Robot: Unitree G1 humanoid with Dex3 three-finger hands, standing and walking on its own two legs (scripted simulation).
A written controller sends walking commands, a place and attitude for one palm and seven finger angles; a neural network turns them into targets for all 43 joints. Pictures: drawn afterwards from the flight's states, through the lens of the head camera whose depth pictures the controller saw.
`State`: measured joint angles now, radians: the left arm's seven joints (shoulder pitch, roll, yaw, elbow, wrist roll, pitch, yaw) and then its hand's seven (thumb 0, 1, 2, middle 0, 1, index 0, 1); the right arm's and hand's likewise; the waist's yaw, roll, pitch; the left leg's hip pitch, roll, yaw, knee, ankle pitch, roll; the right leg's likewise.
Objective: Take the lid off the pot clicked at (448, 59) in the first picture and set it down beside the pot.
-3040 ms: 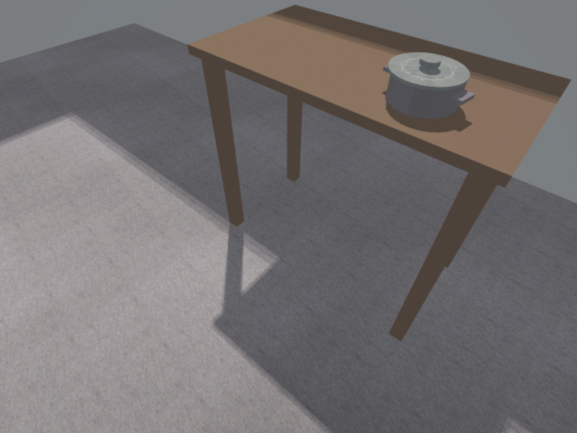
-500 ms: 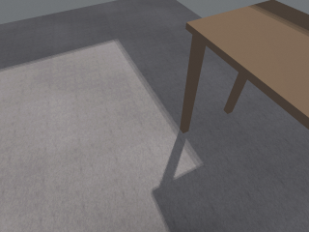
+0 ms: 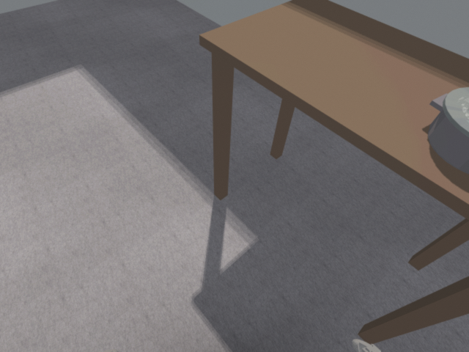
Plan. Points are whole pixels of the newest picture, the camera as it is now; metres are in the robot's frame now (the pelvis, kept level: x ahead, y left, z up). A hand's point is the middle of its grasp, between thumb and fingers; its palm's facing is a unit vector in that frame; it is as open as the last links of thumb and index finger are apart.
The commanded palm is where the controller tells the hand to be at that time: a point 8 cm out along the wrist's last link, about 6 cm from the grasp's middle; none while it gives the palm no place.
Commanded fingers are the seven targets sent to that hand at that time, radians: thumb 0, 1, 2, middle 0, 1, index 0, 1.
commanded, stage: turn to face it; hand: left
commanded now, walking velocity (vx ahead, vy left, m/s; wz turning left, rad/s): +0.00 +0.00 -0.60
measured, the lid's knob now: out of the picture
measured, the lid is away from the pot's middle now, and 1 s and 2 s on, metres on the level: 0.00 0.00 0.00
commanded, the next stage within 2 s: take the last steps up to it in 1.12 s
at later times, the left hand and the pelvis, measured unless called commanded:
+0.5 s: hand (166, 337) +0.16 +0.14 -0.15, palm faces -0.31 -0.91 -0.28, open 7.4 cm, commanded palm none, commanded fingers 0.00 0.90 0.90 -0.20 -0.30 -0.20 -0.30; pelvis -0.01 -0.02 -0.01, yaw -19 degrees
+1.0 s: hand (162, 330) +0.18 +0.15 -0.17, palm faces -0.49 -0.85 -0.21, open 7.4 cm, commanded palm none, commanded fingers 0.00 0.90 0.90 -0.20 -0.30 -0.20 -0.30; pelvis +0.01 +0.01 +0.00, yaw -34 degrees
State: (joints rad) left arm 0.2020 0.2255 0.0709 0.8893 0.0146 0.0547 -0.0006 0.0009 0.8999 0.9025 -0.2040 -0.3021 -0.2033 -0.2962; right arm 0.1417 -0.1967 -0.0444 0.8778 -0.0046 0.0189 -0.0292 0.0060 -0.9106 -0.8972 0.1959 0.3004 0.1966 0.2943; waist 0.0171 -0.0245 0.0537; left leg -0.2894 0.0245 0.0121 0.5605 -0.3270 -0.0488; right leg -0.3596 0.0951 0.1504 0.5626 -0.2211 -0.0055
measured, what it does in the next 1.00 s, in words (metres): steps on the spot, turning right: right foot, then left foot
